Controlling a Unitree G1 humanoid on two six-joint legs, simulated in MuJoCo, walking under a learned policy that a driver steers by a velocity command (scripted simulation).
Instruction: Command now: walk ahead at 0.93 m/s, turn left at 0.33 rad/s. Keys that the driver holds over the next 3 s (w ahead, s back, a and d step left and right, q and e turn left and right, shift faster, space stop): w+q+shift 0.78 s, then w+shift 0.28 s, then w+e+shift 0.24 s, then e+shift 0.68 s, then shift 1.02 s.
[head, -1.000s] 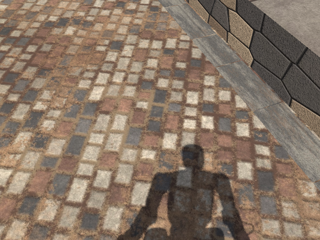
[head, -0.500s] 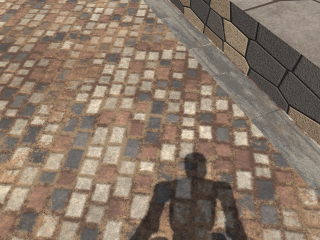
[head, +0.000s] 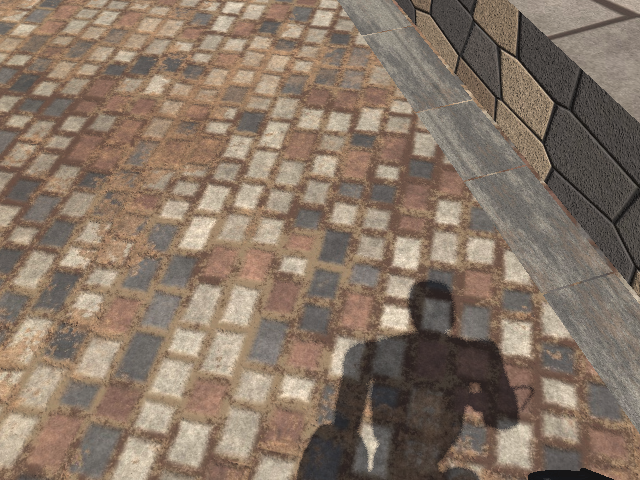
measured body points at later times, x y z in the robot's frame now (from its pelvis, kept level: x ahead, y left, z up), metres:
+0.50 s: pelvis +0.45 +0.08 +0.00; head +0.48 +0.10 +0.45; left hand +0.65 +0.35 -0.06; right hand +0.47 -0.20 -0.12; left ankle +0.27 +0.07 -0.73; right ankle +0.72 -0.01 -0.68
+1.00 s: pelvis +0.85 +0.29 -0.02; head +0.87 +0.32 +0.43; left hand +0.59 +0.39 -0.15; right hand +1.19 +0.36 -0.06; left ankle +0.92 +0.46 -0.71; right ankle +0.75 +0.04 -0.73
